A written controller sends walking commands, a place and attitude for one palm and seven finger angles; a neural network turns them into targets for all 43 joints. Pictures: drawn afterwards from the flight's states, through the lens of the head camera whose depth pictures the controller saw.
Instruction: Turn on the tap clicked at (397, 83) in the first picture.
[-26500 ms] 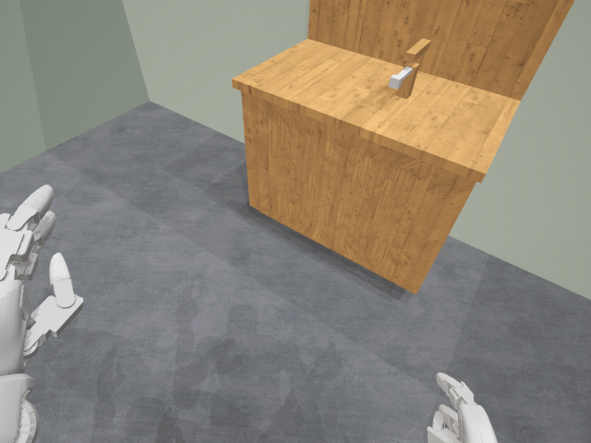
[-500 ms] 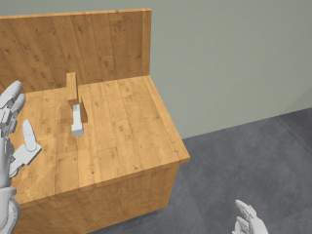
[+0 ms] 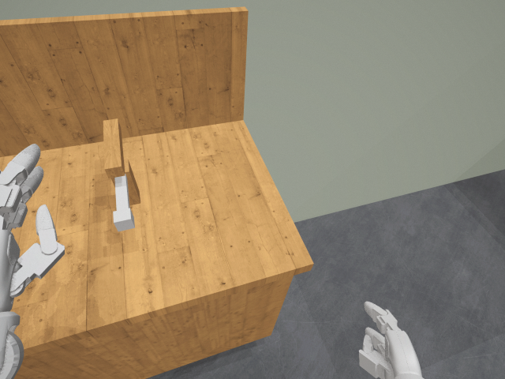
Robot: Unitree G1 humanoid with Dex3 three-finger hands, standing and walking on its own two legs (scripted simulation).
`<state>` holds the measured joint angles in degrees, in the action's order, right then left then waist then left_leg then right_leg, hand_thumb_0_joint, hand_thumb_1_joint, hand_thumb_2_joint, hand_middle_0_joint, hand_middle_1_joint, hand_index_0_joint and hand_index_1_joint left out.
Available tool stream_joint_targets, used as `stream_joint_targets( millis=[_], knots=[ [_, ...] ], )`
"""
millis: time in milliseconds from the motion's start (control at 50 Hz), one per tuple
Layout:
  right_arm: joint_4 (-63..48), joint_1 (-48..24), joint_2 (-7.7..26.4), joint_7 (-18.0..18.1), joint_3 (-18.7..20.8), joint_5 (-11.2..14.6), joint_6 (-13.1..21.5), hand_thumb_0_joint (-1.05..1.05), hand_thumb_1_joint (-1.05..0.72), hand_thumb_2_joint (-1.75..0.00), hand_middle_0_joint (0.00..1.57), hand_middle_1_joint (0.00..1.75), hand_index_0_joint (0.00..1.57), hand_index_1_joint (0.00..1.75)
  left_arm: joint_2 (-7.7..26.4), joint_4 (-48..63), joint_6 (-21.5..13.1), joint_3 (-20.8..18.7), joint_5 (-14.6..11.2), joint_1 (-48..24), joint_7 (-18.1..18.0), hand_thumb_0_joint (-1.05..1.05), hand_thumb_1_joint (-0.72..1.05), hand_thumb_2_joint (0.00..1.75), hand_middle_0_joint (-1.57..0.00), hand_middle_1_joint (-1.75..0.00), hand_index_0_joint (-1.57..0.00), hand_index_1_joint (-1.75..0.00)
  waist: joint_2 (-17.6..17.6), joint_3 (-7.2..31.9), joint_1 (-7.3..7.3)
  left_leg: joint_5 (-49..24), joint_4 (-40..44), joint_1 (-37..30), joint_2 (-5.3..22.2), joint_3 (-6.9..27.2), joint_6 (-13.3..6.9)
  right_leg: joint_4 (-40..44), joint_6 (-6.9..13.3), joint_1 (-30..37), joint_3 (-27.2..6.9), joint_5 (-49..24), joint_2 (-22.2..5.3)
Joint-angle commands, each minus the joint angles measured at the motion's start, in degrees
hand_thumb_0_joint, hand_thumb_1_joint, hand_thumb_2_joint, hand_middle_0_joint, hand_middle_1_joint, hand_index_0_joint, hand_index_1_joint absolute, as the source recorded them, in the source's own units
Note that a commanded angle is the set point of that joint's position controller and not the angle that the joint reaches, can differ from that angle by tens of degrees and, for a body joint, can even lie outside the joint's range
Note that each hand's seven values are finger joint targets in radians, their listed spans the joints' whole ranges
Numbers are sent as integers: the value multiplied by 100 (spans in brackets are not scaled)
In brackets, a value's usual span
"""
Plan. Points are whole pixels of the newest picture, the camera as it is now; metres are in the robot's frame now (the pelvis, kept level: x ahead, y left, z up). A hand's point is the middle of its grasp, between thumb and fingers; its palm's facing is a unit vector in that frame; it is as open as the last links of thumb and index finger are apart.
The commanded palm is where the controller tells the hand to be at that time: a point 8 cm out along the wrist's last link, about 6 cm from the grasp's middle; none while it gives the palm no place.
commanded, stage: shuffle to correct the standing spot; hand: left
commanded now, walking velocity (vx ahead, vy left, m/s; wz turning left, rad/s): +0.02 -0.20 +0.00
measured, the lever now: (124, 219) +0.35 +0.26 +0.02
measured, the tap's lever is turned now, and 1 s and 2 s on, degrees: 0 0 0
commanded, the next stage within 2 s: come to a stop and stand still in 0.50 s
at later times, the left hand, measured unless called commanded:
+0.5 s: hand (102, 254) +0.21 +0.20 +0.16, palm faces +0.32 -0.87 -0.38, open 7.4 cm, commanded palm +0.15 +0.24 +0.17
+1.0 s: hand (132, 238) +0.24 +0.17 +0.16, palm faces +0.33 -0.83 -0.44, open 7.4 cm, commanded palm +0.18 +0.22 +0.17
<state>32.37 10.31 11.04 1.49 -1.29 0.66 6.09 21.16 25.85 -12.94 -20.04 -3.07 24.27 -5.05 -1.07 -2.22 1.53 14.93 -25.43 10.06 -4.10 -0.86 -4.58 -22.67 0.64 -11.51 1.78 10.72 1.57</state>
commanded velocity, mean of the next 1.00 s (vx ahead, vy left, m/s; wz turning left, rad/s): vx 0.01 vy -0.07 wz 0.00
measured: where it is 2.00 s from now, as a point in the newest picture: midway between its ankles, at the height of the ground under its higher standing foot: outside the picture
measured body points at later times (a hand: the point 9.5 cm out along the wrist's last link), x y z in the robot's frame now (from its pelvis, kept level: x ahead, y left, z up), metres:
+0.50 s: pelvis -0.02 -0.04 +0.00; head +0.01 -0.02 +0.45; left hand +0.19 +0.24 +0.18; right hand +0.15 -0.26 -0.08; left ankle -0.02 +0.06 -0.74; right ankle +0.01 -0.12 -0.74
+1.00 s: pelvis +0.01 -0.06 +0.00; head +0.05 -0.07 +0.45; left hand +0.21 +0.22 +0.18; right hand +0.19 -0.31 -0.08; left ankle -0.02 +0.05 -0.74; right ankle +0.01 -0.12 -0.74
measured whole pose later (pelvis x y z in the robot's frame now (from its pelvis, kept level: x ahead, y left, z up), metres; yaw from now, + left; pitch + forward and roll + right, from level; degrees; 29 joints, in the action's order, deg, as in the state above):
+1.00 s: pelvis +0.01 -0.06 +0.00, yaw -1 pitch +1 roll +0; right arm 32.7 8.9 13.5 2.5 0.7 1.5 3.3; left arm 21.9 27.7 -10.7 -20.2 -3.5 27.5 -7.1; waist 0.7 -3.1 -0.1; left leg 15.5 -26.9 11.3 -0.6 0.2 -0.8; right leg -22.2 4.7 -12.4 4.8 11.6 4.3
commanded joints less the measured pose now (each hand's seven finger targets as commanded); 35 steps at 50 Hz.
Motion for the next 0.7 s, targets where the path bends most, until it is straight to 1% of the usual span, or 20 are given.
stream_joint_targets(
  millis=[0, 80, 100, 140, 180, 200, 240, 280, 300, 340, 380, 400, 460, 480, 500, 580, 600, 640, 660, 680],
  knots=[
    [-847, -393, 750, 82, 274, 16, 262, 0, -90, -90, 20, 30, 20, 30, 787, 1176, -287, -467, -38, -560, -77, 0, 90, 90, -20, -30, -20, -30, 297, 843, -42, -1892, 569, 162, 934, 735, 650, -33, 68, 741, -371, -1249, -451],
    [-874, -489, 711, 70, 297, 28, 265, 0, -90, -90, 20, 30, 20, 30, 1025, 1585, -299, -622, -31, -823, -87, 0, 90, 90, -20, -30, -20, -30, 593, 865, -6, -2048, 660, 8, 1088, 801, 728, -181, 18, 611, -279, -872, -310],
    [-870, -452, 716, 66, 300, -3, 244, 0, -90, -90, 20, 30, 20, 30, 878, 1522, -299, -491, -40, -862, -75, 0, 90, 90, -20, -30, -20, -30, 664, 807, -31, -1972, 751, 59, 1156, 872, 739, -245, 12, 546, -239, -633, -294],
    [-901, -399, 722, 33, 348, -11, 229, 0, -90, -90, 20, 30, 20, 30, 926, 1543, -286, -544, -23, -885, -76, 0, 90, 90, -20, -30, -20, -30, 824, 733, -16, -1977, 834, 77, 1323, 988, 741, -362, 12, 455, -213, -263, -256],
    [-897, -456, 686, -10, 358, 7, 240, 0, -90, -90, 20, 30, 20, 30, 1025, 1610, -287, -662, -13, -756, -61, 0, 90, 90, -20, -30, -20, -30, 948, 752, 2, -2105, 827, -124, 1419, 941, 713, -539, 4, 194, -145, 56, -203],
    [-900, -379, 689, -27, 363, -30, 208, 0, -90, -90, 20, 30, 20, 30, 863, 1537, -280, -525, -20, -732, -42, 0, 90, 90, -20, -30, -20, -30, 952, 716, -41, -2138, 851, -107, 1484, 1032, 689, -598, 16, 124, -124, 247, -193],
    [-932, -318, 708, -62, 408, -33, 177, 0, -90, -90, 20, 30, 20, 30, 904, 1513, -248, -588, -16, -681, -23, 0, 90, 90, -20, -30, -20, -30, 917, 715, -40, -2406, 760, -188, 1594, 1085, 654, -565, 15, 61, -102, 365, -193],
    [-954, -374, 693, -99, 401, 2, 176, 0, -90, -90, 20, 30, 20, 30, 946, 1489, -214, -666, -24, -563, -9, 0, 90, 90, -20, -30, -20, -30, 794, 717, -39, -2576, 587, -253, 1587, 969, 641, -394, 14, 54, -20, 227, -184],
    [-953, -324, 724, -105, 405, -15, 148, 0, -90, -90, 20, 30, 20, 30, 812, 1383, -190, -544, -31, -555, 10, 0, 90, 90, -20, -30, -20, -30, 676, 684, -73, -2414, 554, -86, 1565, 970, 630, -333, 34, 175, 2, 161, -181],
    [-993, -319, 748, -110, 447, 12, 131, 0, -90, -90, 20, 30, 20, 30, 898, 1388, -177, -647, -34, -557, 10, 0, 90, 90, -20, -30, -20, -30, 649, 729, -60, -2144, 458, 93, 1519, 894, 640, -186, 70, 402, 12, -112, -226],
    [-1014, -400, 733, -106, 424, 59, 122, 0, -90, -90, 20, 30, 20, 30, 941, 1356, -145, -726, -57, -417, -9, 0, 90, 90, -20, -30, -20, -30, 516, 701, -62, -1430, 426, 408, 1380, 771, 608, -104, 117, 590, -37, -372, -274],
    [-1001, -365, 746, -91, 422, 48, 108, 0, -90, -90, 20, 30, 20, 30, 869, 1285, -141, -664, -98, -348, -10, 0, 90, 90, -20, -30, -20, -30, 455, 718, -88, -907, 434, 590, 1318, 759, 551, -121, 152, 645, -119, -324, -318],
    [-1013, -347, 736, -38, 424, 48, 114, 0, -90, -90, 20, 30, 20, 30, 962, 1318, -110, -746, -138, -249, -55, 0, 90, 90, -20, -30, -20, -30, 337, 680, -86, 317, 379, 741, 1192, 726, 295, 36, 195, 449, -486, 92, -437],
    [-1004, -397, 728, -21, 417, 64, 117, 0, -90, -90, 20, 30, 20, 30, 1046, 1441, -92, -832, -149, -246, -75, 0, 90, 90, -20, -30, -20, -30, 293, 686, -90, 411, 307, 634, 1127, 680, 277, 145, 229, 286, -604, 191, -446],
    [-984, -373, 722, 4, 398, 26, 119, 0, -90, -90, 20, 30, 20, 30, 978, 1399, -94, -734, -161, -298, -78, 0, 90, 90, -20, -30, -20, -30, 243, 657, -116, 617, 206, 691, 1063, 632, 233, 251, 245, 191, -720, 442, -527],
    [-927, -383, 702, 72, 404, 64, 170, 0, -90, -90, 20, 30, 20, 30, 1075, 1634, -24, -738, -187, -519, -137, 0, 90, 90, -20, -30, -20, -30, 50, 596, -140, 724, -413, 361, 749, 329, 228, 794, 433, -399, -1354, 1200, -842],
    [-893, -332, 701, 78, 384, 34, 177, 0, -90, -90, 20, 30, 20, 30, 994, 1565, -24, -662, -194, -507, -161, 0, 90, 90, -20, -30, -20, -30, 48, 614, -170, 665, -594, 442, 687, 245, 223, 904, 441, -346, -1467, 1273, -994],
    [-821, -280, 707, 71, 369, 57, 188, 0, -90, -90, 20, 30, 20, 30, 960, 1370, -7, -675, -165, -293, -229, 0, 90, 90, -20, -30, -20, -30, -15, 698, -139, 407, -994, 616, 503, 164, 255, 1205, 294, -62, -1857, 1067, -1314],
    [-796, -292, 714, 62, 360, 69, 179, 0, -90, -90, 20, 30, 20, 30, 906, 1367, -26, -636, -139, -234, -256, 0, 90, 90, -20, -30, -20, -30, 7, 726, -127, 242, -1090, 729, 450, 191, 272, 1252, 243, 111, -1937, 717, -1443],
    [-748, -380, 722, 65, 344, 84, 160, 0, -90, -90, 20, 30, 20, 30, 967, 1329, -32, -699, -108, -164, -288, 0, 90, 90, -20, -30, -20, -30, 173, 683, -123, 71, -1053, 768, 460, 253, 288, 1216, 213, 188, -1930, 252, -1507]
  ],
)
